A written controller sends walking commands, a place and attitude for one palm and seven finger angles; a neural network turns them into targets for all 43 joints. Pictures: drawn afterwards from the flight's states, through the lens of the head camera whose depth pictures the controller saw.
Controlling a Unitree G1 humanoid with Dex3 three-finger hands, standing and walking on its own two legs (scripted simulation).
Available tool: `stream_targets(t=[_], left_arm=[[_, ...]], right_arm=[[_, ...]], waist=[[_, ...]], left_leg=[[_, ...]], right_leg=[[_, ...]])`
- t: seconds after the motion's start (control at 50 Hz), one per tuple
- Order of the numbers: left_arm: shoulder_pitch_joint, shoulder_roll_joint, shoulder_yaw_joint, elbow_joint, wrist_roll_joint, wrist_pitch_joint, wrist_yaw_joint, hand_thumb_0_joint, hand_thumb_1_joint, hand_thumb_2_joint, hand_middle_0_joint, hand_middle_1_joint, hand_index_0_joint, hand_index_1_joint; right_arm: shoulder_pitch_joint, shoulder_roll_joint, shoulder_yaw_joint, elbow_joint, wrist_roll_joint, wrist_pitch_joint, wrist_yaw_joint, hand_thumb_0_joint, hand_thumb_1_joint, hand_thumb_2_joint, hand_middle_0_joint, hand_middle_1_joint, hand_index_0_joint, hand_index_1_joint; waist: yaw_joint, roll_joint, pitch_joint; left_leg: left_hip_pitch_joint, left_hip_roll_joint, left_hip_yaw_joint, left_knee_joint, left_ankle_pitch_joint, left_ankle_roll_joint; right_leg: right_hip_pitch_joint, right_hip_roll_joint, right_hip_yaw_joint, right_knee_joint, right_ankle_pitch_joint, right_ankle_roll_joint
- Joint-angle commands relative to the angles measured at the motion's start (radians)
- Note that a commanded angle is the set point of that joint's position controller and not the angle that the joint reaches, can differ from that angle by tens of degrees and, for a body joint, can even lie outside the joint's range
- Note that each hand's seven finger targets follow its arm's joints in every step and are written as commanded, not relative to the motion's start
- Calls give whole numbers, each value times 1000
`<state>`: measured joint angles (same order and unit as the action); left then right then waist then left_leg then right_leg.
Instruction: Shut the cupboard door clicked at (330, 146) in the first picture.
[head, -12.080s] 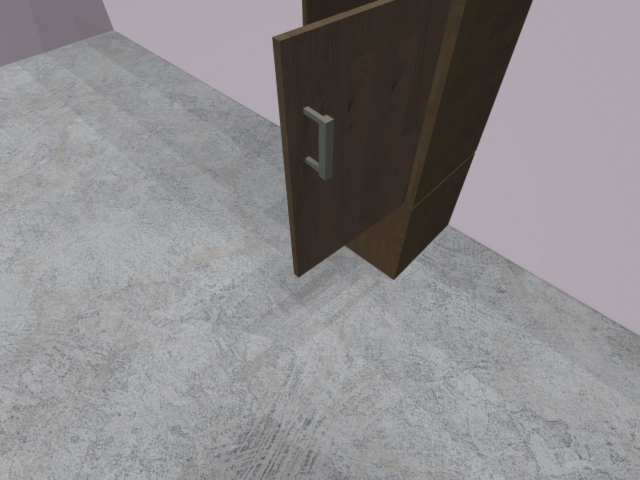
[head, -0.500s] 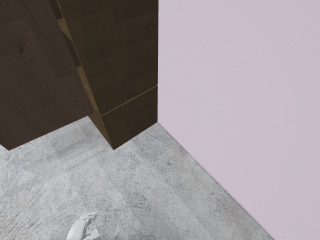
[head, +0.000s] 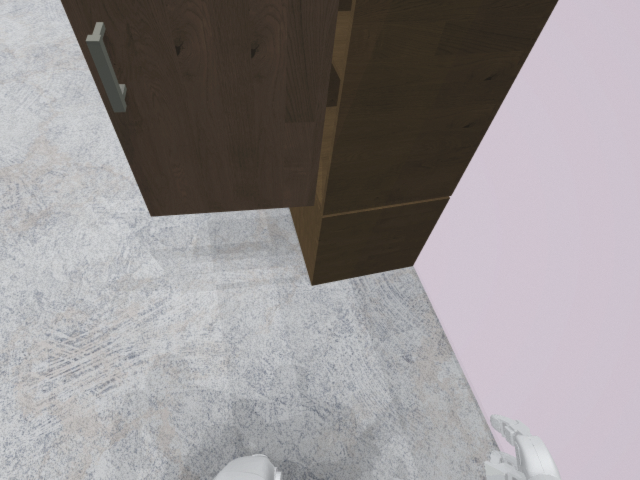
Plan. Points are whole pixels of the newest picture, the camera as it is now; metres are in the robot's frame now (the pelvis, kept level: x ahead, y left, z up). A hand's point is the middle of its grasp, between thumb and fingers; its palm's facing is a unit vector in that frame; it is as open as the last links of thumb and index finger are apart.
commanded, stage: turn to face it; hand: left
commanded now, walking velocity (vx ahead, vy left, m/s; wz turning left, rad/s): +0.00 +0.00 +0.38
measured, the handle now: (109, 69) +0.66 +0.41 +0.09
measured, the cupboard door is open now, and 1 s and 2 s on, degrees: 84 84 84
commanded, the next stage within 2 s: take the last steps up to it in 0.48 s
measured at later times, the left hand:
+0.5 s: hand out of the picture +0.07 +0.22 -0.15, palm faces +0.13 -0.97 -0.19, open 7.4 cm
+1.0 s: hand out of the picture -0.05 +0.13 -0.14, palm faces +0.34 -0.92 -0.19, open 7.3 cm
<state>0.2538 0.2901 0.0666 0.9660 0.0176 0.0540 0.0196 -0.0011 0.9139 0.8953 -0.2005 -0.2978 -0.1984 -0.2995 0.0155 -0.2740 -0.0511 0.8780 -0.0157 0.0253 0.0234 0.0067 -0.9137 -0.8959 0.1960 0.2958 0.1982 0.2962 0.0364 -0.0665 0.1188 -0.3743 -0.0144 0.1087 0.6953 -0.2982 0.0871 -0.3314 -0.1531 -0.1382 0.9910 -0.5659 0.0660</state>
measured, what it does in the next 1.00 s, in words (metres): steps on the spot, turning left: right foot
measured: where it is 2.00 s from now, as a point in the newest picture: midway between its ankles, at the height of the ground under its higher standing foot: (271, 447)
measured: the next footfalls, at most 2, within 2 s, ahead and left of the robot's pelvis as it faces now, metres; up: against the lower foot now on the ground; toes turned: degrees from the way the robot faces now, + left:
right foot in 0.72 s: +0.02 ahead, -0.15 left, +0.00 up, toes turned +11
left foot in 1.14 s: +0.15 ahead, +0.17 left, +0.00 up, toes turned +23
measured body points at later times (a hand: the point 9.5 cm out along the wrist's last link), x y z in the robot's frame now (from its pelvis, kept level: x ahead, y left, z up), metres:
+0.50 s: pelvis +0.00 +0.02 +0.03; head +0.04 +0.05 +0.48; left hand +0.06 +0.27 -0.13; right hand +0.04 -0.23 -0.11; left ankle +0.04 +0.07 -0.72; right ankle +0.00 -0.16 -0.65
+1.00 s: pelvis +0.05 -0.01 +0.03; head +0.08 -0.02 +0.47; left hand -0.06 +0.18 -0.12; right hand +0.15 -0.25 -0.13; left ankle +0.06 +0.13 -0.67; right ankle -0.02 -0.15 -0.72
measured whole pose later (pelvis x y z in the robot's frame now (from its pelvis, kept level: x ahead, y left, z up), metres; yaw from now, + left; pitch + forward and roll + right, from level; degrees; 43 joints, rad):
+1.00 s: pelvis +0.05 -0.01 +0.03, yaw +17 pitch +1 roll +0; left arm 0.41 0.12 0.02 1.10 0.02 -0.06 0.02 0.00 0.91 0.90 -0.20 -0.30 -0.20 -0.30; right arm 0.24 -0.23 -0.08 1.06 -0.02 0.03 0.02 0.01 -0.91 -0.90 0.20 0.30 0.20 0.30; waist 0.01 0.02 0.03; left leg -0.53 0.04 0.02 0.90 -0.25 -0.03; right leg 0.02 -0.03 -0.09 0.28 -0.32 0.01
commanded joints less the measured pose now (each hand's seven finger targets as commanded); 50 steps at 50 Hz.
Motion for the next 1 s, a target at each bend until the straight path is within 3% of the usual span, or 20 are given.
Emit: stream_targets(t=[0.0, 0.04, 0.08, 0.14, 0.28, 0.42, 0.52, 0.56, 0.6, 0.64, 0.66, 0.68, 0.7, 0.72, 0.74, 0.76, 0.78, 0.82, 0.92, 0.98], left_arm=[[-81, 66, 10, -113, 4, -21, 2, 0, 900, 900, -200, -300, -200, -300], [-32, 59, 14, -82, 7, -13, -4, 0, 900, 900, -200, -300, -200, -300], [-6, 56, 13, -67, 5, -11, -6, 0, 900, 900, -200, -300, -200, -300], [-7, 50, 14, -65, 6, -11, -4, 0, 900, 900, -200, -300, -200, -300], [-59, 32, 14, -74, 4, -16, 5, 0, 900, 900, -200, -300, -200, -300], [-112, 8, 3, -72, 1, -17, 6, 0, 900, 900, -200, -300, -200, -300], [-134, -15, -7, -75, -4, -19, 9, 0, 900, 900, -200, -300, -200, -300], [-112, -25, -11, -64, -7, -20, 11, 0, 900, 900, -200, -300, -200, -300], [-72, -37, -13, -48, -7, -30, 8, 0, 900, 900, -200, -300, -200, -300], [8, -32, -9, -16, -7, -37, 4, 0, 900, 900, -200, -300, -200, -300], [52, -18, -3, 1, -4, -43, 4, 0, 900, 900, -200, -300, -200, -300], [96, 26, 6, 13, 4, -50, 8, 0, 900, 900, -200, -300, -200, -300], [124, 89, 22, 8, 18, -54, 15, 0, 900, 900, -200, -300, -200, -300], [82, 94, 16, -13, 10, -56, 16, 0, 900, 900, -200, -300, -200, -300], [2, 78, 11, -33, 4, -57, 10, 0, 900, 900, -200, -300, -200, -300], [-3, 23, 1, -21, -1, -85, 6, 0, 900, 900, -200, -300, -200, -300], [16, -7, -10, -4, -5, -100, 2, 0, 900, 900, -200, -300, -200, -300], [69, -42, -20, 18, -8, -117, 2, 0, 900, 900, -200, -300, -200, -300], [214, -36, -25, 99, 2, -139, 5, 0, 900, 900, -200, -300, -200, -300], [263, -18, -24, 139, 9, -135, 4, 0, 900, 900, -200, -300, -200, -300]], right_arm=[[130, -189, -41, -30, -5, -8, -41, 0, -900, -900, 200, 300, 200, 300], [113, -156, -30, -28, -1, -13, -44, 0, -900, -900, 200, 300, 200, 300], [125, -148, -26, -22, 4, -18, -42, 0, -900, -900, 200, 300, 200, 300], [167, -133, -26, -3, 6, -24, -43, 0, -900, -900, 200, 300, 200, 300], [249, -91, -29, 43, 2, -26, -49, 0, -900, -900, 200, 300, 200, 300], [301, -79, -26, 86, -5, -23, -56, 0, -900, -900, 200, 300, 200, 300], [321, -84, -30, 107, -11, -15, -54, 0, -900, -900, 200, 300, 200, 300], [313, -87, -31, 112, -13, -12, -53, 0, -900, -900, 200, 300, 200, 300], [312, -75, -31, 119, -13, -15, -51, 0, -900, -900, 200, 300, 200, 300], [289, -70, -33, 120, -10, -13, -47, 0, -900, -900, 200, 300, 200, 300], [278, -54, -33, 122, -7, -13, -43, 0, -900, -900, 200, 300, 200, 300], [276, -18, -30, 119, -3, -13, -38, 0, -900, -900, 200, 300, 200, 300], [252, 30, -20, 90, 4, -18, -35, 0, -900, -900, 200, 300, 200, 300], [213, -27, -38, 74, -13, -16, -25, 0, -900, -900, 200, 300, 200, 300], [221, -26, -43, 68, -18, -12, -13, 0, -900, -900, 200, 300, 200, 300], [251, -10, -44, 109, -22, -10, -9, 0, -900, -900, 200, 300, 200, 300], [264, -7, -45, 122, -20, -10, -5, 0, -900, -900, 200, 300, 200, 300], [257, 2, -42, 119, -16, -17, 1, 0, -900, -900, 200, 300, 200, 300], [136, 34, -27, 93, -10, -27, -1, 0, -900, -900, 200, 300, 200, 300], [64, 49, -12, 76, -7, -37, 3, 0, -900, -900, 200, 300, 200, 300]], waist=[[-77, 226, -164], [-45, 185, -137], [-36, 148, -156], [-38, 133, -178], [-53, 162, -165], [-68, 179, -144], [-78, 187, -154], [-68, 188, -166], [-58, 194, -182], [-28, 191, -171], [-11, 163, -145], [6, 36, -124], [26, -199, -71], [17, -141, 30], [-40, -60, 44], [-53, -108, 40], [-58, -139, 60], [-50, -113, 60], [-5, -39, 15], [18, -92, -4]], left_leg=[[244, 328, -376, -356, 442, 104], [221, 269, -319, -389, 414, 57], [225, 245, -295, -403, 382, 39], [272, 236, -320, -415, 386, 25], [307, 243, -394, -427, 342, 46], [275, 248, -484, -444, 243, 80], [230, 236, -520, -442, 176, 93], [198, 229, -521, -440, 157, 89], [164, 197, -508, -441, 62, 75], [47, 151, -472, -463, -143, 35], [-46, 105, -427, -443, -225, 0], [-192, 33, -346, -293, -260, -45], [-337, -79, -155, -39, -232, -90], [-351, -40, -144, 155, -211, -88], [-297, -42, -141, 246, -114, -87], [-285, 0, -156, 299, -39, -91], [-291, 14, -146, 331, 14, -98], [-298, 37, -136, 340, 73, -105], [-323, 73, -95, 215, 58, -121], [-263, 58, -43, 75, 17, -114]], right_leg=[[-254, 14, 156, 250, 80, 7], [-245, 29, 161, 248, 186, 14], [-230, 40, 159, 233, 239, 19], [-251, 49, 165, 214, 273, 30], [-270, 59, 175, 136, 259, 35], [-214, 83, 177, -2, 187, 12], [-116, 116, 163, -135, 123, -17], [-46, 130, 157, -209, 123, -30], [49, 151, 141, -321, 146, -41], [228, 166, 103, -501, 201, -54], [337, 148, 116, -610, 206, -66], [438, 36, 272, -710, 38, -115], [416, -189, 555, -866, -195, -194], [237, -303, 604, -940, -234, -245], [161, -237, 487, -927, -49, -228], [186, -155, 428, -903, 9, -195], [192, -113, 341, -894, 96, -165], [230, -100, 259, -884, 245, -154], [377, -146, 224, -809, 616, -190], [403, -144, 196, -759, 756, -198]])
